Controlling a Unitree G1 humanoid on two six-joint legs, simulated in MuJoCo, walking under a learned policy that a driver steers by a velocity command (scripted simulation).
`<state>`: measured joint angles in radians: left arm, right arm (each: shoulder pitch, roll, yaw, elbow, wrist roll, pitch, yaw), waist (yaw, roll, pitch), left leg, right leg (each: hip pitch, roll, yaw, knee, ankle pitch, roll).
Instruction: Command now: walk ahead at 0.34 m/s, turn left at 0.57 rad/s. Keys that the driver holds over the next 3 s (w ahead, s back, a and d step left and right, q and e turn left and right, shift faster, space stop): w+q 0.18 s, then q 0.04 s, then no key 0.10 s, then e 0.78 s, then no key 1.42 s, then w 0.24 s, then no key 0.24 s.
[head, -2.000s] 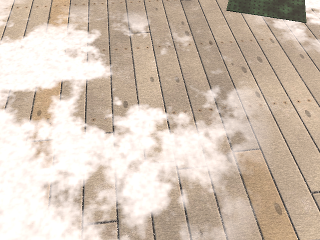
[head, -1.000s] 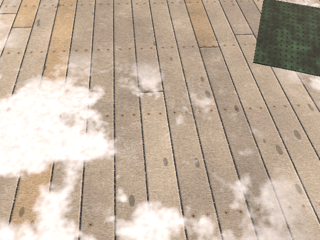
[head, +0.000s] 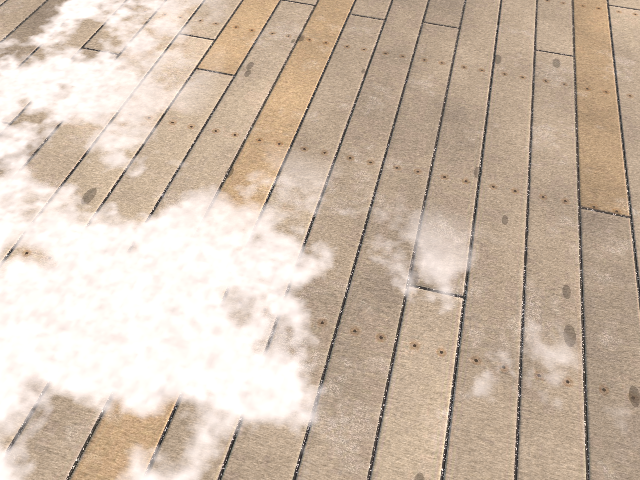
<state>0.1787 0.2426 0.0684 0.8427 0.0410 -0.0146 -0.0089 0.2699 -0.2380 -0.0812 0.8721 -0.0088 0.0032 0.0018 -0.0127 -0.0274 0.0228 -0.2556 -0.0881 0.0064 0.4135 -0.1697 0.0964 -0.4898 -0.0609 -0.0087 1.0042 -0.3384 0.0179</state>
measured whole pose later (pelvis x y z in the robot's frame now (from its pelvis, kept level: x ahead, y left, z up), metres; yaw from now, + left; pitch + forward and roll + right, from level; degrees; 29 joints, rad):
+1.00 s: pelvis +0.16 -0.02 +0.00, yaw -7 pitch +0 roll -1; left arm 0.22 0.33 0.09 0.79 0.02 0.08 -0.03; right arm 0.17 -0.24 -0.02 0.75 -0.02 0.01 -0.04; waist 0.02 -0.05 0.06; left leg -0.20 0.00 0.07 0.40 -0.20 0.05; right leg -0.46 0.06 0.05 1.09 -0.42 0.04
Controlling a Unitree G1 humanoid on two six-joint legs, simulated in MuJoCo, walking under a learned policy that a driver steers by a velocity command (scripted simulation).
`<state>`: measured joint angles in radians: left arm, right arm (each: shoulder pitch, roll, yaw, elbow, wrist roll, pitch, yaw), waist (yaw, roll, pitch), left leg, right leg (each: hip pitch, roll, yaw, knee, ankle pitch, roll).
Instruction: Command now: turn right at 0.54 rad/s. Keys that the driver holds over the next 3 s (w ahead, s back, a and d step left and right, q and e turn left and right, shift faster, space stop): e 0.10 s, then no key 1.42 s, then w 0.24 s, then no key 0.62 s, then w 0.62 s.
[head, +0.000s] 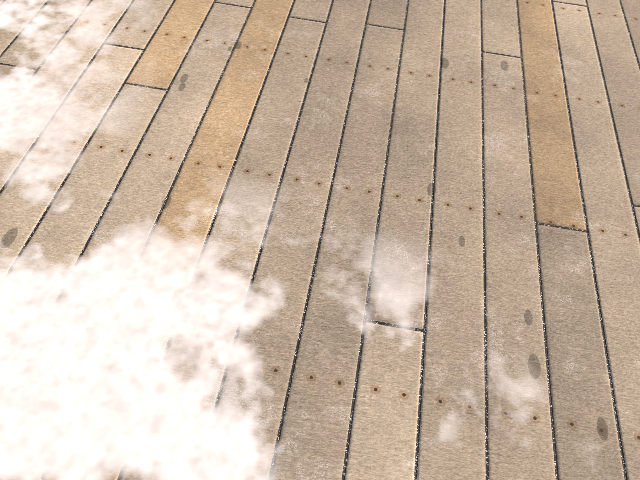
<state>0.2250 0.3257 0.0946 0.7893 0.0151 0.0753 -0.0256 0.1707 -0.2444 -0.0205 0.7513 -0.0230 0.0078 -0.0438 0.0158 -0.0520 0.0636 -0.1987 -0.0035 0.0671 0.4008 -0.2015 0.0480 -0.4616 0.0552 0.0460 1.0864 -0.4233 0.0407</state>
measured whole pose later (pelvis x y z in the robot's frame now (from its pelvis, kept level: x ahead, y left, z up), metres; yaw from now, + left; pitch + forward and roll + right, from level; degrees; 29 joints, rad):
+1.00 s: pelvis -0.03 -0.02 +0.00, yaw -9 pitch -2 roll +0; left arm 0.25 0.23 0.00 1.05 0.01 0.01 0.02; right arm 0.23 -0.21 0.00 1.05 -0.01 0.00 -0.03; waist 0.01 0.00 0.04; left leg -0.11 -0.01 0.00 0.37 -0.22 0.02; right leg -0.14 0.04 0.01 0.35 -0.18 -0.03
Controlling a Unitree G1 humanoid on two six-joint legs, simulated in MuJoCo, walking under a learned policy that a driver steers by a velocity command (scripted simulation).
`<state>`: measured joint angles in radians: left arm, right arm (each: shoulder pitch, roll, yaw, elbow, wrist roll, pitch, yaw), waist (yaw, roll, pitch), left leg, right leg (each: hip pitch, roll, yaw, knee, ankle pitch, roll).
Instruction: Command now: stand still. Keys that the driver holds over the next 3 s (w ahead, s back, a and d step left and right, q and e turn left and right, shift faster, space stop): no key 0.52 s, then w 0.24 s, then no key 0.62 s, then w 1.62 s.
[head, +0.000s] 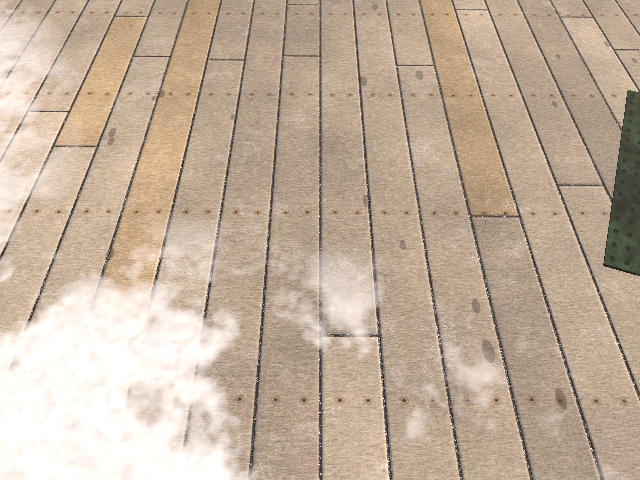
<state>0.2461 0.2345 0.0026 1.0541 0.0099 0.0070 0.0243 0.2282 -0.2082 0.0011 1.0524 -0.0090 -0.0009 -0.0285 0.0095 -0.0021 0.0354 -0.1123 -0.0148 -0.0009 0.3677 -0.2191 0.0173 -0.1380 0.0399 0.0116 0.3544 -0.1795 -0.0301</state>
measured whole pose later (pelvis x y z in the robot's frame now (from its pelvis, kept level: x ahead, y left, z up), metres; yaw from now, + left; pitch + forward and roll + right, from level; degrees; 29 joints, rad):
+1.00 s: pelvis +0.10 -0.03 +0.00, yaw +1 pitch +0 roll +1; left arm 0.41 0.13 0.00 1.11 0.02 -0.07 0.03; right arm 0.26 -0.18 -0.03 1.08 -0.02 -0.03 -0.01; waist 0.00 0.03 0.04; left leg -0.40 0.01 0.04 0.93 -0.37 0.03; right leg -0.10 0.05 -0.07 0.36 -0.26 -0.09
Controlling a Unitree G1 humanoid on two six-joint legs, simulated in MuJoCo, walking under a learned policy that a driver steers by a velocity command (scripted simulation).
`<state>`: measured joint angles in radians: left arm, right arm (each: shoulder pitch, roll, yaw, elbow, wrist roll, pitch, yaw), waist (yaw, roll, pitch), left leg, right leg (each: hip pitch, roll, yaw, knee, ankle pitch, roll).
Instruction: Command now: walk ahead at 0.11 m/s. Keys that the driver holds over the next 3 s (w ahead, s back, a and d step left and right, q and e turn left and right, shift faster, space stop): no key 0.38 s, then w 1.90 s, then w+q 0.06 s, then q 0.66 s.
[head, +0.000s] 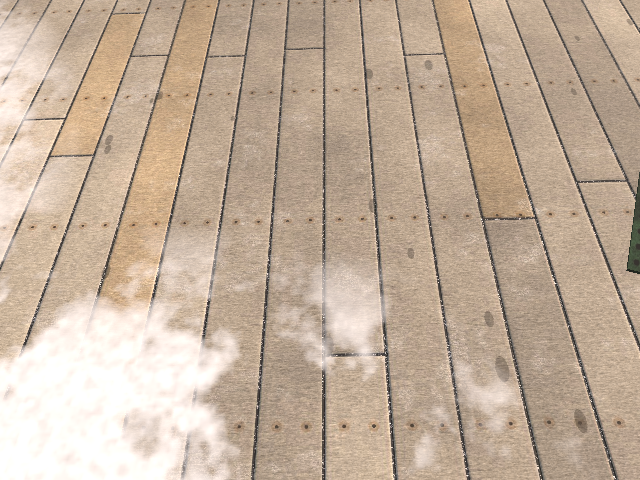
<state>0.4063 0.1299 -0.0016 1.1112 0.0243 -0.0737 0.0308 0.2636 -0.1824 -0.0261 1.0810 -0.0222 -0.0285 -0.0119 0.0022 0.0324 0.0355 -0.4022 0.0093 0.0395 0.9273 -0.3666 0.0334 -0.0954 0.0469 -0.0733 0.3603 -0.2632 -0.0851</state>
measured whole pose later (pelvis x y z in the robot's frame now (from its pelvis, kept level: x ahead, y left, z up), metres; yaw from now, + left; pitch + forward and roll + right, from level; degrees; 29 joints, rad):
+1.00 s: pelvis +0.25 +0.04 -0.01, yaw -1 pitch +0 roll +0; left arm 0.08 0.17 0.04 0.94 0.02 -0.03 -0.03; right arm 0.50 -0.13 -0.01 1.11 -0.02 -0.10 -0.02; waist -0.04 -0.02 0.05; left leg 0.12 -0.07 0.08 0.19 -0.31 0.08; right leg -0.61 -0.06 -0.08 0.74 -0.09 -0.05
